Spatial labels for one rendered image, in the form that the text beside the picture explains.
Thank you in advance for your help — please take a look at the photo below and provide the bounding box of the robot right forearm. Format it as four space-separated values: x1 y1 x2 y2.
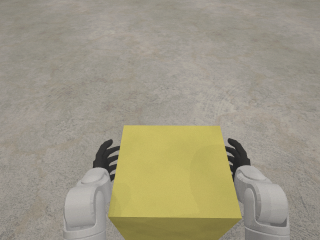
234 165 290 240

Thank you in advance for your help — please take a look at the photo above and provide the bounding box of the right robot hand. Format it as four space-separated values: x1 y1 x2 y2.
225 138 251 182

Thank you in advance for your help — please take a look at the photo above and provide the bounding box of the left robot hand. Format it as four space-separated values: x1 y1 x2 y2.
93 139 120 181

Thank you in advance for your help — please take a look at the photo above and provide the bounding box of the carton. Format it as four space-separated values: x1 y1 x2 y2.
108 125 242 240

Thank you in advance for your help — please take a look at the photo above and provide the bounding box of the robot left forearm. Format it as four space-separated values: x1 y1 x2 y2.
63 167 112 240

